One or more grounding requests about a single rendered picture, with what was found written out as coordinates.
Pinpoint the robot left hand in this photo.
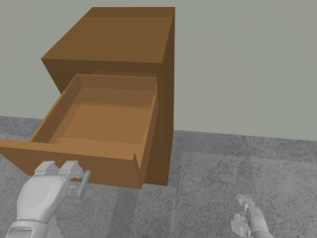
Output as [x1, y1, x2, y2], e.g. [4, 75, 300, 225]
[17, 160, 84, 238]

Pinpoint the left robot forearm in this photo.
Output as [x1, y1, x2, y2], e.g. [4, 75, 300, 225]
[5, 219, 49, 238]

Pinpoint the drawer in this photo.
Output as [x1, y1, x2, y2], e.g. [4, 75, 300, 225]
[0, 73, 159, 189]

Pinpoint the cabinet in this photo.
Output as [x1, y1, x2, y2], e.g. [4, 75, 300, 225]
[41, 7, 175, 186]

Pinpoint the handle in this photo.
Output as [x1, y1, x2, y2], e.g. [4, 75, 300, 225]
[65, 170, 91, 200]

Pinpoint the robot right hand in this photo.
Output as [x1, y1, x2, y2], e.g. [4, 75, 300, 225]
[231, 193, 269, 238]

